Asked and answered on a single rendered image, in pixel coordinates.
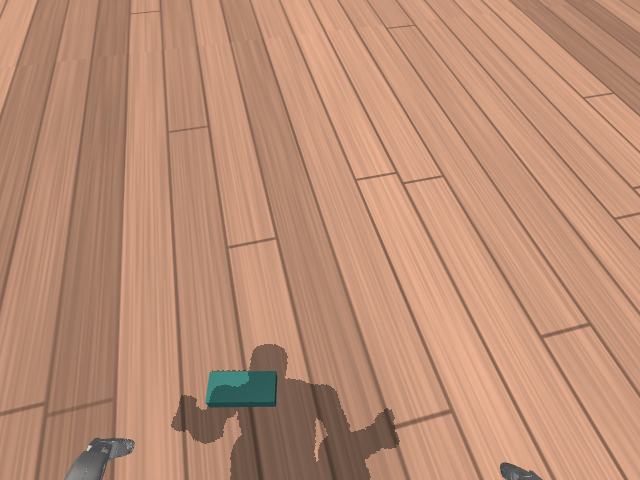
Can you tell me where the right robot hand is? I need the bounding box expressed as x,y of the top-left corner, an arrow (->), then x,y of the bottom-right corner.
500,462 -> 542,480

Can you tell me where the carton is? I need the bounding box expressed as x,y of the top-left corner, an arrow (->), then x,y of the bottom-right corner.
205,371 -> 277,407

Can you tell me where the left robot hand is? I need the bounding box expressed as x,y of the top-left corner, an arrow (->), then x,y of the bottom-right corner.
64,438 -> 135,480

